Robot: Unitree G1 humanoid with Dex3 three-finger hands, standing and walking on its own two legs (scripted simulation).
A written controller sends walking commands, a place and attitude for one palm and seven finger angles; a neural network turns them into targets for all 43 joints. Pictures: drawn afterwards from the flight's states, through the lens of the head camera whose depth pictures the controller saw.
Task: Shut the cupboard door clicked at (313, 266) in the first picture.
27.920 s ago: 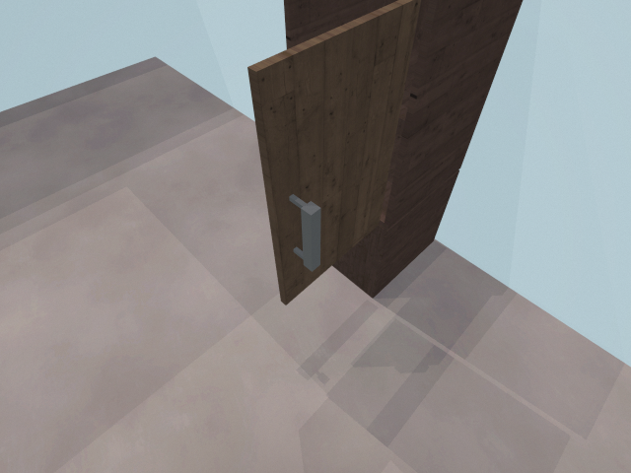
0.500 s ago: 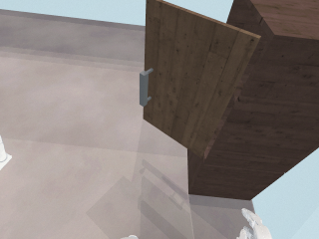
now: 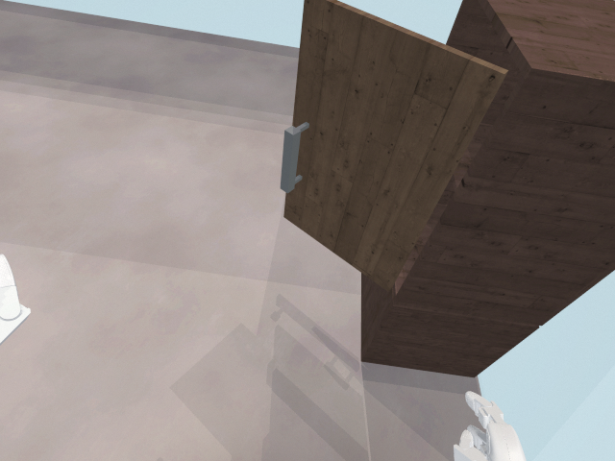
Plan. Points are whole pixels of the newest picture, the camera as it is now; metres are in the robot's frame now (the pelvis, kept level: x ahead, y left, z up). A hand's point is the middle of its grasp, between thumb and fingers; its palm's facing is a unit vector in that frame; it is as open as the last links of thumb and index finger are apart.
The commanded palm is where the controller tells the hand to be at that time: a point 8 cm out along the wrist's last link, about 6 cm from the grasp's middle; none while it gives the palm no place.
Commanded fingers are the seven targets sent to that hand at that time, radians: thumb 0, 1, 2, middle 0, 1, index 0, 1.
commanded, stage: step back with the hand held close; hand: left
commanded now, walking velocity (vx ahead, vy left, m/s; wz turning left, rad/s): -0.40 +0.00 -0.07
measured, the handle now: (295, 157) +0.76 +0.06 -0.08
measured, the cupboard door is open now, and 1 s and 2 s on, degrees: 56 56 56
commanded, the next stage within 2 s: stop stepping back and stand still in 0.12 s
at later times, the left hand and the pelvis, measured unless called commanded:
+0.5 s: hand out of the picture +0.10 +0.27 +0.15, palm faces +0.40 -0.83 -0.39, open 7.4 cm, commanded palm +0.06 +0.29 +0.18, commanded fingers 0.00 0.90 0.90 -0.20 -0.30 -0.20 -0.30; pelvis -0.11 +0.00 +0.00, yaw -5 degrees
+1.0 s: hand out of the picture +0.04 +0.32 +0.16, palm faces +0.47 -0.83 -0.30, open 7.4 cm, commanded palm -0.04 +0.34 +0.18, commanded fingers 0.00 0.90 0.90 -0.20 -0.30 -0.20 -0.30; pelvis -0.19 +0.05 -0.01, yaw -4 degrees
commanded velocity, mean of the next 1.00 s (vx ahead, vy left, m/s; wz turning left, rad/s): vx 0.09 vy -0.02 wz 0.00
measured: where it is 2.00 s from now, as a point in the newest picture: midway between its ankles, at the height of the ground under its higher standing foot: outside the picture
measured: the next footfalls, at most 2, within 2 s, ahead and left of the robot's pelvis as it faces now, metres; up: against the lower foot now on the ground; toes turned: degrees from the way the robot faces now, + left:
right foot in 0.16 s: -0.14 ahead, -0.13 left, +0.00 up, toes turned -3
left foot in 0.40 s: -0.01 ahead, +0.07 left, +0.00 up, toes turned -4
